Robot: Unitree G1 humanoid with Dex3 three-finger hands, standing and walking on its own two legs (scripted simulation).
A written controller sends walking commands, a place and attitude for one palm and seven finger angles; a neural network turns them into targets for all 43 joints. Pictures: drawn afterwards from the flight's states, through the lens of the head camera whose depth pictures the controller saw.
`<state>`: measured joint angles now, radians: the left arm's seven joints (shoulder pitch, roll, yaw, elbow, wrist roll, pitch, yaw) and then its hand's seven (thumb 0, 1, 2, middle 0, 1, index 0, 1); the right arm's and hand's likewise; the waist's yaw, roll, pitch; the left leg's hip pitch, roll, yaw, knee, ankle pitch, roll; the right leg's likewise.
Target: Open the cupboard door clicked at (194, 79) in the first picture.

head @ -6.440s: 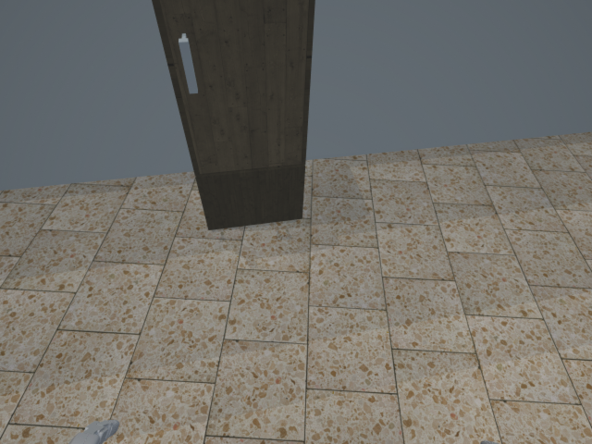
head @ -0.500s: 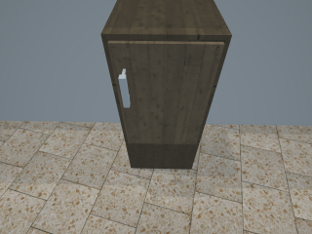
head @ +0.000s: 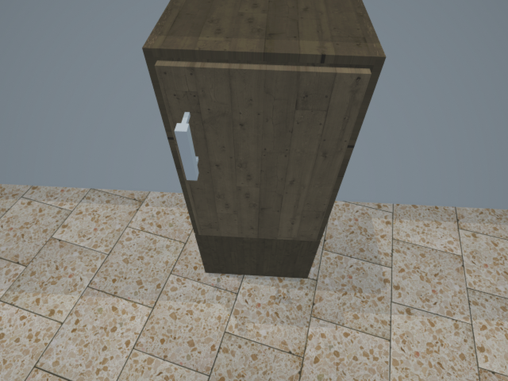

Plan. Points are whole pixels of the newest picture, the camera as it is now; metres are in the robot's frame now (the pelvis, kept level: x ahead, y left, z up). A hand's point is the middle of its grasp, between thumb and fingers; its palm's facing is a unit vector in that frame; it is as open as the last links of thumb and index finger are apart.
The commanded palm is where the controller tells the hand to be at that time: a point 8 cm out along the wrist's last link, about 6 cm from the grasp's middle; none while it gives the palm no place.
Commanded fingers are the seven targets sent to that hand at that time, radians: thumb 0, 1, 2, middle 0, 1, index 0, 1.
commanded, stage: come to a stop and stand still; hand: left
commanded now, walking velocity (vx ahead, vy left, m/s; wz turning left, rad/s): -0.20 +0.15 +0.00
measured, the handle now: (189, 147) +0.55 +0.19 +0.01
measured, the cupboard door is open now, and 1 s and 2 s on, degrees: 0 0 0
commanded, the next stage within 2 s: look again from close up in 0.88 s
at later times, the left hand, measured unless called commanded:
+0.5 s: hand out of the picture +0.06 +0.16 -0.15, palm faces +0.01 -0.95 -0.30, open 7.4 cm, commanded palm none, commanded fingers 0.00 0.90 0.90 -0.20 -0.30 -0.20 -0.30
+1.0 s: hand out of the picture +0.01 +0.17 -0.17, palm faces -0.03 -0.98 -0.20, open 7.4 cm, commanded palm none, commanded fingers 0.00 0.90 0.90 -0.20 -0.30 -0.20 -0.30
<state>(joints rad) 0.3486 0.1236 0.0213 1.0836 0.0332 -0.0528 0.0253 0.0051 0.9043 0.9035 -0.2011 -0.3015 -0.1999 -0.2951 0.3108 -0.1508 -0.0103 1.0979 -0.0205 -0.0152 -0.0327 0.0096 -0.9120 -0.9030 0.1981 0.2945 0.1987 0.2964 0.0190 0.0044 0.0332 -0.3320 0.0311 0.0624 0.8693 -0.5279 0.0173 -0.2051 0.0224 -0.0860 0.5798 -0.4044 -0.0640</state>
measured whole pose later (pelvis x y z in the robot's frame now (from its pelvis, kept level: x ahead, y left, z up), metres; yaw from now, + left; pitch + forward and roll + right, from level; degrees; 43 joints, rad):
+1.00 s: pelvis -0.01 -0.01 +0.01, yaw -1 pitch +0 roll -1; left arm 0.29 0.21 -0.01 1.00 0.01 0.00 0.02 0.01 0.90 0.90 -0.20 -0.30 -0.20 -0.30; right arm 0.35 -0.17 0.02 1.06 -0.03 0.01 0.00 0.01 -0.91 -0.90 0.20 0.29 0.20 0.30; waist -0.01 -0.03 0.03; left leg -0.27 0.01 0.06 0.51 -0.24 0.03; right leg -0.22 0.02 -0.08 0.47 -0.25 -0.03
